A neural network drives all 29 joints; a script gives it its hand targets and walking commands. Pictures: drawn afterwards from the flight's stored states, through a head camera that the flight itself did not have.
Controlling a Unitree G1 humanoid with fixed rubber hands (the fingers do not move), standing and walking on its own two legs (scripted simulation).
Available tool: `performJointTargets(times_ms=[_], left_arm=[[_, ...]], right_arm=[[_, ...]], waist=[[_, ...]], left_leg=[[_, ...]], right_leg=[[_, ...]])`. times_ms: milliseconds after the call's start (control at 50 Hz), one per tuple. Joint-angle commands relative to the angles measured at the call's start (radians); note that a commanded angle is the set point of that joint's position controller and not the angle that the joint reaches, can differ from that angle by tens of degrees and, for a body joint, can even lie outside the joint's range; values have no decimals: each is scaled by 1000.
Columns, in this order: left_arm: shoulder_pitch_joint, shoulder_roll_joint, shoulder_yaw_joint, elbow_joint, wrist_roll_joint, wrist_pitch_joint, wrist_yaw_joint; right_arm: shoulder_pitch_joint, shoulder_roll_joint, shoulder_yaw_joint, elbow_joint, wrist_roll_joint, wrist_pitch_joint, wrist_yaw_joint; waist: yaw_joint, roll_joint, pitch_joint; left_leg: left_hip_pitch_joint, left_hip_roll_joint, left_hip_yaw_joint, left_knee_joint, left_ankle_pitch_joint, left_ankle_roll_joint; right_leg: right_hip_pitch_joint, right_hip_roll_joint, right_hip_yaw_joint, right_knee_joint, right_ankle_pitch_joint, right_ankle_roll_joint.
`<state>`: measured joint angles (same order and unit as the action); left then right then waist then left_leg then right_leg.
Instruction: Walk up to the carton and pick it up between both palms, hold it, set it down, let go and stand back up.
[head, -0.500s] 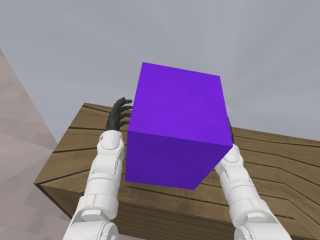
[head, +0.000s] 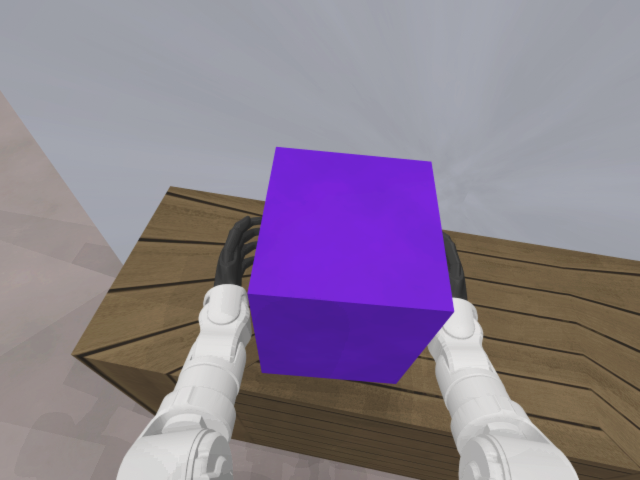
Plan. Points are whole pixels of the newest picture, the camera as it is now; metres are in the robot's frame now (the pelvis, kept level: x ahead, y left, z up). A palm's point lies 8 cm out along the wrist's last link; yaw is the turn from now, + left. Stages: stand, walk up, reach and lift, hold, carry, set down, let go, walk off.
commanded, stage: set down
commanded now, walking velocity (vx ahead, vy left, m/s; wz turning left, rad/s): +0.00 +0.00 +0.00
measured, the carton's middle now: (340, 274) +0.37 -0.01 +0.01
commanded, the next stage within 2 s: none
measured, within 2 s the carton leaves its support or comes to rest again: rests again in 1.50 s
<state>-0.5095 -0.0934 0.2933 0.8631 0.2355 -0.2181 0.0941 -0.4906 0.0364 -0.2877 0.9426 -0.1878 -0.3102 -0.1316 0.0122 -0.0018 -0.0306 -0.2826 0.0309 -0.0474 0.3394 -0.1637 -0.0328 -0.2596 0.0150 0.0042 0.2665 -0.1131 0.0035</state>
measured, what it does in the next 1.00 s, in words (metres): stands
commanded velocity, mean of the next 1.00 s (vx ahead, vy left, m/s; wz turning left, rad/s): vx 0.00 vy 0.00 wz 0.00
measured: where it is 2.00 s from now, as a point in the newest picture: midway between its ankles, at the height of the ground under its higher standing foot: outside the picture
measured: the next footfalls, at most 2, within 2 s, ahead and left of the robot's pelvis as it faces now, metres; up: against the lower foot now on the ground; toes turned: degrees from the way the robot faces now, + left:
none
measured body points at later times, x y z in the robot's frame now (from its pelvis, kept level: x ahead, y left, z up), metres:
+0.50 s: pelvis +0.03 +0.01 -0.01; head +0.10 +0.00 +0.44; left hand +0.39 +0.14 -0.02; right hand +0.39 -0.15 -0.02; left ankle +0.00 +0.14 -0.75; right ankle +0.01 -0.12 -0.75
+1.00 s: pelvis +0.01 +0.01 -0.02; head +0.09 +0.00 +0.43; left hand +0.38 +0.13 -0.03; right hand +0.37 -0.16 -0.04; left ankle +0.00 +0.14 -0.75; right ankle +0.01 -0.12 -0.75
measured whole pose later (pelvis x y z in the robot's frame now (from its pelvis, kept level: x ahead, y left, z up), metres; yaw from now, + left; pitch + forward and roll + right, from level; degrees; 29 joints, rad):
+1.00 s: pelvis +0.01 +0.01 -0.02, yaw +1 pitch +18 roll -2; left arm -0.54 -0.04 0.16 1.15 0.04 -0.51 0.16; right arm -0.47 -0.01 -0.16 0.98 -0.08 -0.40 -0.15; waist -0.03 0.06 -0.17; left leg -0.61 0.03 -0.07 0.53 -0.24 -0.03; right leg -0.56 0.02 -0.02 0.42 -0.18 0.01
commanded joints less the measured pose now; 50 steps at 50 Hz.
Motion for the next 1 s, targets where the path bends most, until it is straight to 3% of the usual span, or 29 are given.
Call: performJointTargets(times_ms=[0,140,280,440,580,780,980], left_arm=[[-649,-616,-414,-133,24,-147,-112],[-641,-613,-422,-71,6,-220,-102],[-603,-618,-424,-22,-7,-274,-107],[-597,-639,-493,-43,-51,-324,-99],[-584,-651,-552,-79,-74,-343,-95],[-573,-651,-547,-21,-65,-363,-103],[-701,-642,-485,87,-59,-413,-96]], right_arm=[[-613,656,405,-168,-98,-114,175],[-579,684,444,-130,-89,-121,171],[-531,706,490,-107,-68,-130,162],[-495,726,557,-142,-33,-152,151],[-462,732,607,-186,-4,-154,145],[-447,721,608,-172,-2,-148,151],[-543,729,550,-113,-34,-147,176]], waist=[[-12,13,-650],[-12,7,-692],[-20,8,-721],[-46,24,-794],[-69,36,-839],[-75,37,-826],[-57,37,-820]], left_leg=[[131,-38,109,15,336,-41],[80,-38,95,45,362,-41],[39,-39,75,79,435,-48],[26,-40,46,133,545,-67],[17,-40,21,173,602,-75],[-3,-36,7,194,576,-72],[-62,-37,22,200,386,-57]], right_leg=[[297,18,-67,45,318,6],[281,18,-53,75,370,10],[297,17,-40,118,513,16],[285,26,-36,164,655,21],[250,31,-34,194,705,25],[183,33,-36,208,638,22],[81,25,-41,223,405,20]])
